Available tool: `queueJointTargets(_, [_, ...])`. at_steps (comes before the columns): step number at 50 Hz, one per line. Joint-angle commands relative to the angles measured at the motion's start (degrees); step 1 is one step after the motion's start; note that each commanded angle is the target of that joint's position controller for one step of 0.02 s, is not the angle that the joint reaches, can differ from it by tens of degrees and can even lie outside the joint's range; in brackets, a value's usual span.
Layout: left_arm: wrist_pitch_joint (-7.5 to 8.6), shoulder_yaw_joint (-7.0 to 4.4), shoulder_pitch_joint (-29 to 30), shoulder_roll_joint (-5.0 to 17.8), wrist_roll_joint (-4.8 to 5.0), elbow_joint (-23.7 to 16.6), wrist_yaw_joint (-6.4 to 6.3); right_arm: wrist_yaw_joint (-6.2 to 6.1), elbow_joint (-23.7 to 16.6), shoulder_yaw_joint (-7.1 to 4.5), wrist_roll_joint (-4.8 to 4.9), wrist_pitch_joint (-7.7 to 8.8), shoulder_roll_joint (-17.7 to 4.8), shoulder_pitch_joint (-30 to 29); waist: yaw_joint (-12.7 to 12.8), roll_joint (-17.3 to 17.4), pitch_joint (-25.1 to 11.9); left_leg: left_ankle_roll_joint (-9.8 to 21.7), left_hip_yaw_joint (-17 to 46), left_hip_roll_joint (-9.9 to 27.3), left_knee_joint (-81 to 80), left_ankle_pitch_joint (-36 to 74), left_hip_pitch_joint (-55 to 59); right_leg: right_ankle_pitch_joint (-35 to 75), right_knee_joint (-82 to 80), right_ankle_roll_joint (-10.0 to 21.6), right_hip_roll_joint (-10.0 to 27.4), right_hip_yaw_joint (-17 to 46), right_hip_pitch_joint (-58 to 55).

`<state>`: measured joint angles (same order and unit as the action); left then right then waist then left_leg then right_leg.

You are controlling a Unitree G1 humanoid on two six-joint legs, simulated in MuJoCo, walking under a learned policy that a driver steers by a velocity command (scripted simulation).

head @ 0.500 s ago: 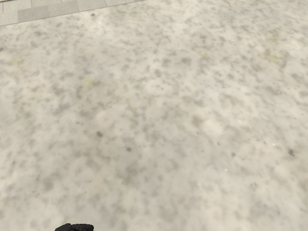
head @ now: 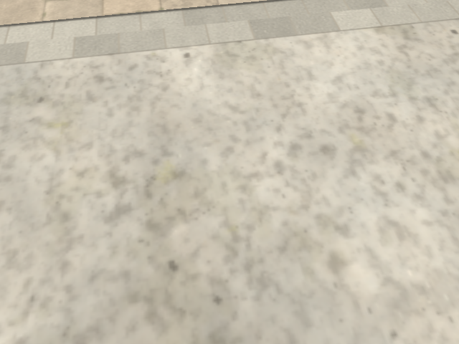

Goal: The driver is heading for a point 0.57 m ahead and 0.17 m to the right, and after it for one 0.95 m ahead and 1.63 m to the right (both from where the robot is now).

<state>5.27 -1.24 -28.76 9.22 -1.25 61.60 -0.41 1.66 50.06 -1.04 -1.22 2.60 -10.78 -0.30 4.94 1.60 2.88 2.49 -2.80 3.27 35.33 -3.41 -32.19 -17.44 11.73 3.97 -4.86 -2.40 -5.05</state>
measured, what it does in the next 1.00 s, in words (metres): walks ahead, turning right: left foot, then right foot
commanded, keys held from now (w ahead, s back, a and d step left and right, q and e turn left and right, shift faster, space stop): w+e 0.24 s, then e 0.76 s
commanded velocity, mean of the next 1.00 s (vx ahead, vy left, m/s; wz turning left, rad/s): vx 0.23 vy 0.00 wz -0.52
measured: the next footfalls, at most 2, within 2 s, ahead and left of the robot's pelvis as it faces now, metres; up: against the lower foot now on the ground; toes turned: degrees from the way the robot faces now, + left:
left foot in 0.06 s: +0.21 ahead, +0.11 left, +0.00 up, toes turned +1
right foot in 0.56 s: +0.37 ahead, -0.10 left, +0.00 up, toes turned -22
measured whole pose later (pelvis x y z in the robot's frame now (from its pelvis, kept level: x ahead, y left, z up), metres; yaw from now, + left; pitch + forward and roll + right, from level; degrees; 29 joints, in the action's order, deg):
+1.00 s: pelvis +0.28 -0.01 +0.00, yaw -33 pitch +2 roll +2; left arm -2.0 -5.1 -13.7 15.0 -1.2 46.7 0.0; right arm -2.3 45.6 -3.4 -1.0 -2.8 -14.3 8.7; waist 2.8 -0.2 1.8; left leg -1.8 4.2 0.0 49.5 -22.2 -26.0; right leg -2.7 22.5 6.2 -8.9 7.3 20.5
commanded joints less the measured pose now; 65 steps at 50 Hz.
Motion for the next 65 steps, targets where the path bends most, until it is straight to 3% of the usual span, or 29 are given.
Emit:
queueJointTargets(1, [0.05,-2.03,-0.4,10.2,-0.39,-1.6,-0.68,-0.51,-3.5,-1.51,0.30,1.82,-5.7,0.3,-4.7,-5.7,2.0,1.4,-0.1,-2.3,-4.6,-5.3,4.2,40.9,5.7,7.0,17.2,10.0,0.7])
queueJointTargets(3, [0.07,-2.04,1.6,9.9,0.30,-2.2,-0.21,-1.62,1.3,-3.05,-0.52,3.10,-8.7,16.3,-11.1,-2.9,-6.8,3.8,0.5,-2.5,-9.6,-3.3,27.0,41.8,23.6,4.8,12.5,7.1,8.1])
queueJointTargets(4, [0.28,-1.41,1.8,7.4,0.96,-4.6,-0.04,-2.46,2.2,-4.41,-2.09,3.57,-14.0,26.1,-13.9,3.1,-15.5,6.5,15.3,11.8,-10.5,-9.0,41.7,21.8,40.6,3.7,8.4,4.5,19.3])
queueJointTargets(5, [-0.24,-0.79,-5.0,2.3,3.06,-5.3,-0.26,-2.11,1.7,-5.40,-2.18,2.82,-17.9,25.7,-10.1,14.9,-21.0,12.8,38.2,24.5,-17.5,-12.3,52.0,-14.0,57.1,2.0,0.0,1.3,37.4])
queueJointTargets(6, [-1.05,-2.25,-1.2,8.3,1.24,-4.6,-0.57,-1.90,0.5,-4.52,-0.71,2.01,-12.6,20.7,-8.9,4.5,-14.8,11.3,36.8,21.5,-19.8,-18.4,44.8,-10.2,61.1,2.7,4.3,5.7,41.0])
queueJointTargets(7, [-1.16,-2.65,3.1,8.1,0.88,-5.6,-0.06,-1.76,-0.3,-3.38,-0.28,2.18,-8.5,15.5,-7.3,1.2,-7.1,9.4,27.6,19.0,-21.4,-17.5,36.3,-4.4,59.8,2.7,6.5,6.1,41.1])
queueJointTargets(10, [-2.82,-2.79,5.2,5.2,-0.43,-6.3,1.22,-2.16,0.9,-2.34,0.04,3.23,-4.6,13.7,-4.0,2.8,-1.4,5.6,11.7,13.0,-25.4,-5.7,24.5,0.9,55.6,1.3,9.8,5.1,36.4])
queueJointTargets(13, [-4.33,-2.96,8.1,4.1,-0.57,-8.1,2.01,-2.43,2.5,-2.39,0.70,4.58,-4.9,17.3,-2.9,2.6,-0.4,5.6,4.8,12.5,-25.9,7.5,23.9,4.4,54.9,0.5,9.9,3.8,38.7])
queueJointTargets(16, [-4.83,-2.72,12.7,3.7,-0.62,-10.4,2.16,-2.78,3.2,-2.34,0.46,4.69,-5.5,19.0,-2.3,2.7,0.5,5.8,-3.1,11.4,-23.0,27.3,23.9,9.1,48.7,-0.8,9.4,1.5,40.6])
queueJointTargets(20, [-4.69,-1.54,20.5,2.9,-0.31,-13.5,2.92,-3.34,3.2,-2.41,0.60,3.81,-7.1,19.3,-4.0,4.5,0.5,4.9,-9.9,9.2,-20.3,30.5,23.2,17.2,31.6,-0.6,7.1,-3.2,34.0])
queueJointTargets(23, [-4.77,-1.73,21.4,4.6,-0.97,-14.7,2.99,-3.85,3.6,-3.01,0.74,2.88,-8.8,20.7,-4.4,4.9,-1.3,4.7,-10.4,11.4,-15.2,33.7,27.8,14.4,26.9,0.8,5.8,-4.6,31.0])
queueJointTargets(26, [-4.08,-2.78,16.1,7.0,-1.51,-14.1,2.61,-4.51,3.1,-3.82,0.91,1.32,-10.1,20.2,-2.6,4.6,-4.5,3.9,-10.4,12.4,-2.0,37.5,30.8,7.6,22.2,3.7,2.9,-4.8,25.2])
queueJointTargets(27, [-3.30,-3.36,11.4,7.8,-1.72,-12.7,2.15,-4.35,2.8,-4.05,1.04,0.61,-10.4,19.8,-0.3,1.6,-7.3,2.3,-11.3,11.1,8.3,32.2,29.5,12.0,16.4,5.0,1.5,-4.6,19.3])
queueJointTargets(28, [-2.43,-4.74,8.0,12.9,-2.00,-12.5,1.37,-4.07,1.7,-4.23,1.00,0.28,-10.7,22.1,0.9,-5.6,-11.4,-0.7,-11.7,8.0,23.4,12.9,20.6,33.3,14.2,7.5,9.2,5.4,9.1])
queueJointTargets(29, [-3.12,-6.47,9.8,19.6,-0.96,-13.8,0.77,-3.54,-1.0,-2.92,1.27,-0.40,-4.4,27.4,-4.1,-15.9,-16.6,-3.8,-9.4,-3.1,42.8,-36.8,1.8,65.0,18.3,18.9,26.4,26.8,-4.6])
queueJointTargets(30, [-4.42,-6.57,6.8,18.7,1.59,-14.7,0.52,-3.34,-1.3,-3.29,0.00,-1.22,-7.4,23.9,-0.4,-7.2,-21.5,-4.1,1.8,-2.8,45.5,-35.1,-0.4,52.5,13.0,21.5,26.9,31.3,-2.3])
queueJointTargets(32, [-5.77,-5.05,15.4,13.1,1.34,-16.0,-0.14,-3.42,-2.7,-3.25,0.30,-1.56,-6.8,17.1,-3.1,-2.6,-7.5,-4.0,3.6,0.5,39.7,-25.5,-2.8,29.8,6.5,17.0,21.6,24.2,12.1])
queueJointTargets(34, [-6.04,-4.23,18.4,10.1,1.29,-16.5,-0.49,-3.70,-3.0,-3.61,-1.06,-2.60,-7.6,17.3,-5.5,-4.1,-4.7,-4.1,3.9,1.2,33.2,-20.4,1.1,24.7,4.4,12.7,16.2,19.5,18.8])
queueJointTargets(37, [-5.19,-4.65,17.6,11.9,0.42,-16.8,0.07,-3.60,-3.0,-3.34,-0.77,-4.24,-6.1,18.4,-6.1,-3.6,-7.7,-4.3,4.1,-0.4,30.1,-18.4,3.7,25.4,4.7,11.0,13.8,18.5,19.8])
queueJointTargets(43, [-6.29,-5.37,15.4,13.8,0.39,-17.5,0.05,-3.78,-6.2,-3.61,-0.42,-5.37,-7.7,11.5,-3.5,-7.2,-6.4,-5.4,6.1,-1.5,21.4,-17.0,0.1,-0.1,1.2,8.5,12.1,25.2,18.5])
queueJointTargets(51, [-6.97,-6.02,14.4,14.7,-0.16,-18.1,0.45,-4.25,-8.3,-3.04,0.77,-4.24,-8.1,10.0,-2.6,-8.1,-6.2,-2.9,6.7,-5.3,10.0,-20.8,6.2,-1.2,1.6,8.0,11.7,32.1,17.4])
queueJointTargets(55, [-7.61,-6.13,17.2,14.3,0.40,-18.6,0.98,-4.78,-7.2,-2.83,1.64,-3.41,-8.5,17.2,-6.0,-9.3,-6.0,0.1,5.4,-8.4,-7.2,-18.7,20.3,-0.7,1.3,4.4,8.9,33.3,22.9])
queueJointTargets(56, [-7.61,-5.92,18.1,13.7,0.98,-18.9,0.82,-5.21,-6.4,-3.02,1.28,-3.09,-9.2,20.5,-7.7,-8.5,-5.8,0.9,5.4,-7.0,-15.9,-14.4,26.2,-4.2,2.6,1.7,6.4,31.1,26.1])
queueJointTargets(57, [-7.50,-5.23,16.0,10.9,1.66,-19.1,0.42,-5.75,-7.1,-3.92,0.53,-2.87,-13.5,19.3,-6.0,-0.1,-5.8,3.1,15.3,2.8,-23.2,-19.6,29.6,-11.2,11.9,-1.7,1.5,25.4,31.0])
queueJointTargets(58, [-7.13,-5.09,14.5,9.7,1.93,-19.5,0.04,-5.67,-10.2,-4.65,-0.14,-2.94,-18.2,13.7,-4.6,10.5,-5.4,8.8,32.8,18.1,-27.5,-23.4,27.5,-12.6,28.5,-3.6,-8.1,11.9,37.9])
queueJointTargets(59, [-6.67,-6.17,16.8,14.6,-0.75,-19.0,-0.07,-5.15,-10.1,-4.41,-1.09,-3.02,-16.5,10.9,-4.4,5.6,-1.6,12.5,31.3,19.1,-25.8,-15.2,17.8,-11.9,39.5,-4.3,-4.3,11.0,37.4])
queueJointTargets(61, [-6.80,-5.93,13.3,13.3,-0.84,-17.2,0.76,-4.30,-10.6,-2.73,-0.26,-2.32,-10.6,6.5,-0.6,2.5,-1.5,9.3,19.5,10.9,-21.8,-1.4,15.2,-5.5,48.9,-4.1,-3.7,12.0,32.4])
queueJointTargets(64, [-7.80,-5.14,12.5,12.2,-0.46,-16.2,1.34,-3.77,-10.4,-2.42,0.00,-2.05,-10.1,9.3,-2.6,6.0,-3.1,8.7,13.1,7.2,-18.2,12.7,22.1,-5.5,52.1,-5.7,-3.6,10.0,34.4])
queueJointTargets(65, [-7.90,-4.62,14.0,11.6,-0.44,-16.6,1.39,-3.53,-9.4,-2.58,-0.17,-1.96,-10.5,12.6,-4.2,6.1,-3.9,8.9,13.6,7.3,-18.7,7.6,25.9,-5.2,49.2,-5.9,-2.8,9.4,36.0])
